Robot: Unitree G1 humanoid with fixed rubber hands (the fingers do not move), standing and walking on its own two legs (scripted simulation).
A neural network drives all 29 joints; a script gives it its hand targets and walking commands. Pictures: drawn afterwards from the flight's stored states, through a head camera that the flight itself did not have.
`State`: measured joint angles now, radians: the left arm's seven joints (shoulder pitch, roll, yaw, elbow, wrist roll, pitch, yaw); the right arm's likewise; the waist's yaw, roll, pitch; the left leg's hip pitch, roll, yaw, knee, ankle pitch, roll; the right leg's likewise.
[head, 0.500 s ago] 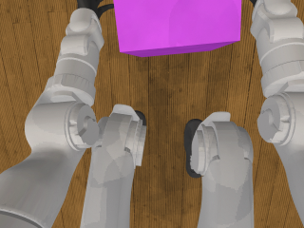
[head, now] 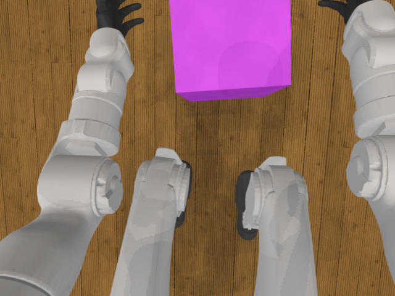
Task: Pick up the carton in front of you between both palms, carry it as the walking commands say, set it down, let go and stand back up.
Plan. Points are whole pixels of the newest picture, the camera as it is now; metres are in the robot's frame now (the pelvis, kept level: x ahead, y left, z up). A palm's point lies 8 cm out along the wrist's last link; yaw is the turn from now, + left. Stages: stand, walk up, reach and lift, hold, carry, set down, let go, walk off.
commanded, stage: set down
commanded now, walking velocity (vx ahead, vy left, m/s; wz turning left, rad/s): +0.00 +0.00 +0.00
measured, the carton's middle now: (226, 51) +0.54 -0.01 -0.30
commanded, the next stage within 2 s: let go in 0.70 s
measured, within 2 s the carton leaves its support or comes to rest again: neither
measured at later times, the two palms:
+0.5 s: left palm out of the picture +0.52 +0.19 +0.03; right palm out of the picture +0.56 -0.21 +0.03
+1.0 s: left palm out of the picture +0.47 +0.20 +0.15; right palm out of the picture +0.49 -0.22 +0.15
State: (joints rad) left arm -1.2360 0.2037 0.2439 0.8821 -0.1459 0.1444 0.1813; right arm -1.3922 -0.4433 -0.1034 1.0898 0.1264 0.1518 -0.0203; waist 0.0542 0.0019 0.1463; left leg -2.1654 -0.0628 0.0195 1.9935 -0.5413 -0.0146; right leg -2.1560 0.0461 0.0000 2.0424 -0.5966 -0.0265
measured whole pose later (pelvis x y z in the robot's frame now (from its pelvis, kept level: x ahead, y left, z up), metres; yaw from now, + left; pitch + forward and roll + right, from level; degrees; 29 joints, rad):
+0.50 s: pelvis +0.02 +0.00 +0.13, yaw -1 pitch +47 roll +2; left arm -1.08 0.18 0.30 0.74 -0.09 0.19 0.13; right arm -1.25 -0.41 -0.18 0.97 0.04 0.19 0.04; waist 0.06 -0.01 -0.04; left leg -1.88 -0.05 -0.01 1.50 -0.44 -0.02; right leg -1.88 0.06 0.02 1.54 -0.48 -0.02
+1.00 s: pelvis +0.06 +0.00 +0.26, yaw -3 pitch +40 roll +0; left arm -0.64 0.16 0.24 0.65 0.07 0.11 -0.01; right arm -0.77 -0.23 -0.25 0.76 -0.09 0.12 -0.01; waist 0.04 0.00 -0.08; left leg -1.34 -0.03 -0.03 0.93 -0.30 0.00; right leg -1.33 0.07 0.04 0.95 -0.32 -0.02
